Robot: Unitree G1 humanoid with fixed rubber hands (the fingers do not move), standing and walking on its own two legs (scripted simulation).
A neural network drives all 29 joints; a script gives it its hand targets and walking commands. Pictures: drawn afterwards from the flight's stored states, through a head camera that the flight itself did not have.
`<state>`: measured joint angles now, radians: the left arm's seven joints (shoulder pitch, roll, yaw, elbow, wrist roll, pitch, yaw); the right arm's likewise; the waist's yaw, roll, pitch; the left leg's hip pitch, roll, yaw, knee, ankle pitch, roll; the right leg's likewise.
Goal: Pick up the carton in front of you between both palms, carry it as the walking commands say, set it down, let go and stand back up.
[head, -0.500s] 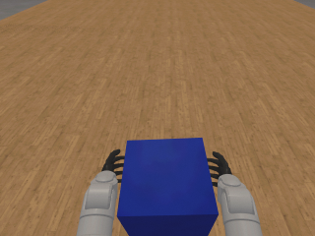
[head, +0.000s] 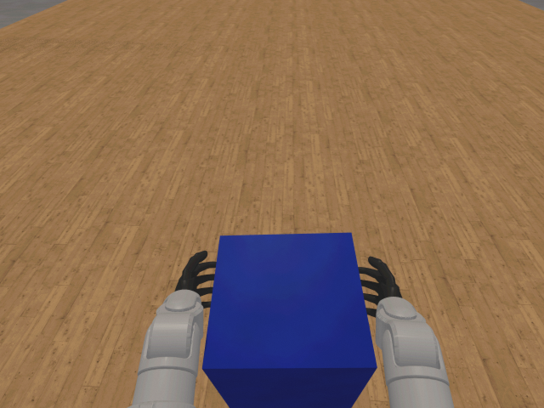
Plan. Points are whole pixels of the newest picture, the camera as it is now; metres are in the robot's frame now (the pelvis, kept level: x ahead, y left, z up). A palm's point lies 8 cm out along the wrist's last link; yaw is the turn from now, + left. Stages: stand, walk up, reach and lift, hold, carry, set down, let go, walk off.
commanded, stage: carry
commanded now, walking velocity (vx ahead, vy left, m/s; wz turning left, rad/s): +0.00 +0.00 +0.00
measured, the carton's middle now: (287, 326) +0.30 +0.00 -0.04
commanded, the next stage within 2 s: hold in 0.34 s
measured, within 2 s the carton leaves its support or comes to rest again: neither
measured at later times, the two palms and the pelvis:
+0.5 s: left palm (198, 302) +0.28 +0.13 +0.05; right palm (404, 321) +0.27 -0.17 +0.04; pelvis -0.01 +0.00 +0.01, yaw -5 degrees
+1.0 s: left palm (212, 285) +0.33 +0.12 +0.02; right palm (399, 319) +0.28 -0.17 +0.01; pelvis -0.02 +0.04 +0.00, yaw -10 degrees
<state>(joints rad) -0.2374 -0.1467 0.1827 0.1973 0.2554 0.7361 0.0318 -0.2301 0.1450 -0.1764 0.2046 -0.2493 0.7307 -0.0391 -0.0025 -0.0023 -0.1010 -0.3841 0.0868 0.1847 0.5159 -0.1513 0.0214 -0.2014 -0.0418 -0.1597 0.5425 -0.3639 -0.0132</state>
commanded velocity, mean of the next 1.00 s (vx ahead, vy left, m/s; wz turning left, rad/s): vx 0.00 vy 0.00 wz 0.00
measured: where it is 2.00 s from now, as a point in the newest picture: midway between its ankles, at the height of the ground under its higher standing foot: outside the picture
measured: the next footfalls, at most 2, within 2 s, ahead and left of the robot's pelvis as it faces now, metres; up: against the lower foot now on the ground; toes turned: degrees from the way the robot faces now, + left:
none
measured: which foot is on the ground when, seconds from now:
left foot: down 0.00-1.00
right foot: down 0.00-1.00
